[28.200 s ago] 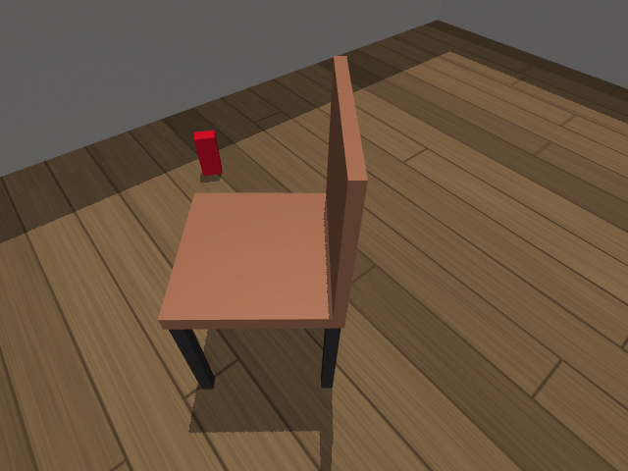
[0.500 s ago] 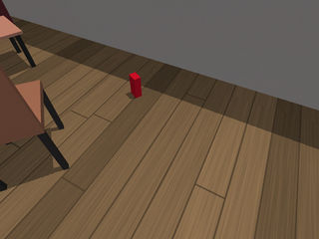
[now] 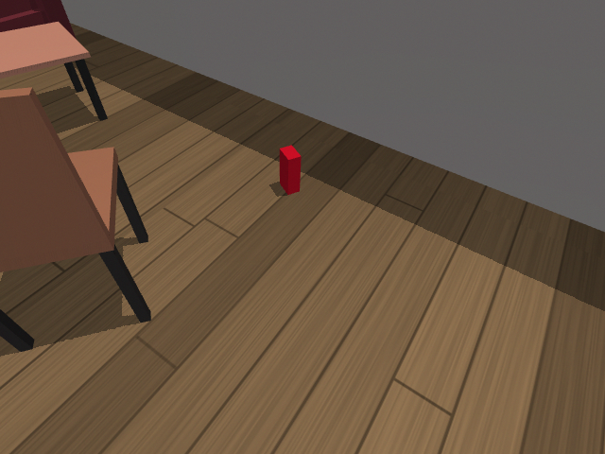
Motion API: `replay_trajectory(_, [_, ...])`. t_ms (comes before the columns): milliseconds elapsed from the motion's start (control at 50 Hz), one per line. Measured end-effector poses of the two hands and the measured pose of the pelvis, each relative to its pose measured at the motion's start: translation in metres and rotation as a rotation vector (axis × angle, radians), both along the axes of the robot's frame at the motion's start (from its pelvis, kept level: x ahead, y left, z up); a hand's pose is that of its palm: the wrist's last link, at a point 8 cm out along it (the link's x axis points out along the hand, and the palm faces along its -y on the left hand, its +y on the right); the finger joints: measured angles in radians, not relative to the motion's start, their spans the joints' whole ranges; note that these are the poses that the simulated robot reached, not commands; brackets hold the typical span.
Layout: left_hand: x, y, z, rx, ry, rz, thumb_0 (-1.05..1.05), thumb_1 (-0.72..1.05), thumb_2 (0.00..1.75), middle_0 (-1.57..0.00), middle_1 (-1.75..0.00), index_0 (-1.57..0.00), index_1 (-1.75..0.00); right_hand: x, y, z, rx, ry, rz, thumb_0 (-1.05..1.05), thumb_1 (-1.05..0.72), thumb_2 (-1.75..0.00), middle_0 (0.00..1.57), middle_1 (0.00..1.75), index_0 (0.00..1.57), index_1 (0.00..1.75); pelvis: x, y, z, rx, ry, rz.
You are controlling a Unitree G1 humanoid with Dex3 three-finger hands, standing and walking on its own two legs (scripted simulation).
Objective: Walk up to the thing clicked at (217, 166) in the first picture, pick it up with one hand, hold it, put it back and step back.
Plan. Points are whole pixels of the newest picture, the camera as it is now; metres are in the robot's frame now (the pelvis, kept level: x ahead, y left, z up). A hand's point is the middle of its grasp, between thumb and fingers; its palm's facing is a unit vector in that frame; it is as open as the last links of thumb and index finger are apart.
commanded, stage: walk up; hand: left
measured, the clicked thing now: (289, 170) +1.43 +0.16 -0.66
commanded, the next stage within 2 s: none
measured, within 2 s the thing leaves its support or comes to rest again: neither
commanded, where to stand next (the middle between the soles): +1.05 -0.07 m, yaw -2 degrees
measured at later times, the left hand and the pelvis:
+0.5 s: hand (187, 318) +0.36 +0.24 -0.14, palm faces -0.11 -0.93 -0.35, open 7.4 cm; pelvis +0.23 -0.02 -0.02, yaw -3 degrees
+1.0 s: hand (197, 262) +0.50 +0.27 -0.17, palm faces -0.04 -0.94 -0.35, open 7.4 cm; pelvis +0.46 -0.01 -0.02, yaw -2 degrees
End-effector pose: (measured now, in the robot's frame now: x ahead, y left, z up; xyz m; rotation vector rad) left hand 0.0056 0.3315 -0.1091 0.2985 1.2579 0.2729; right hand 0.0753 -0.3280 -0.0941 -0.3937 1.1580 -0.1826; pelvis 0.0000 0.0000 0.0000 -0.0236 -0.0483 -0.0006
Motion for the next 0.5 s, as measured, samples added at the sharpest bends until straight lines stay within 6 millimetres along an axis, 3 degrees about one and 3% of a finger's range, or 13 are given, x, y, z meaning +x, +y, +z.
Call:
replay_trajectory(60, [0.011, 0.02, -0.012, 0.004, 0.066, 0.003, 0.0, 0.9, 0.9, -0.21, -0.3, -0.2, -0.3, 0.027, 0.011, 0.005, -0.023, -0.079, -0.001, 0.01, -0.9, -0.9, 0.2, 0.3, 0.21, 0.3, 0.021, 0.013, -0.008, 0.027, -0.006, -0.012])
replay_trajectory(140, [0.056, 0.024, -0.009, -0.011, 0.057, -0.033, 0.01, 0.9, 0.9, -0.2, -0.3, -0.2, -0.3, 0.037, 0.023, 0.015, -0.02, -0.09, -0.047, 0.01, -0.9, -0.9, 0.2, 0.3, 0.21, 0.3, 0.049, 0.02, 0.001, 0.022, -0.009, -0.016])
replay_trajectory(320, [0.187, 0.008, 0.003, -0.045, -0.056, -0.143, 0.0, 0.9, 0.9, -0.2, -0.3, -0.2, -0.3, 0.061, 0.027, 0.011, 0.013, -0.007, -0.114, 0.01, -0.9, -0.9, 0.2, 0.3, 0.21, 0.3, 0.125, 0.017, 0.008, 0.043, -0.021, -0.041])
replay_trajectory(420, [0.273, -0.017, 0.005, -0.041, -0.09, -0.2, 0.0, 0.9, 0.9, -0.2, -0.3, -0.2, -0.3, 0.09, 0.015, -0.009, 0.042, 0.041, -0.148, 0.01, -0.9, -0.9, 0.2, 0.3, 0.21, 0.3, 0.177, 0.002, -0.001, 0.056, -0.013, -0.051])
replay_trajectory(500, [0.349, -0.045, 0.004, -0.023, -0.157, -0.221, 0.0, 0.9, 0.9, -0.2, -0.3, -0.2, -0.3, 0.125, -0.004, -0.035, 0.055, 0.086, -0.165, 0.01, -0.9, -0.9, 0.2, 0.3, 0.21, 0.3, 0.226, -0.016, -0.017, 0.04, 0.0, -0.049])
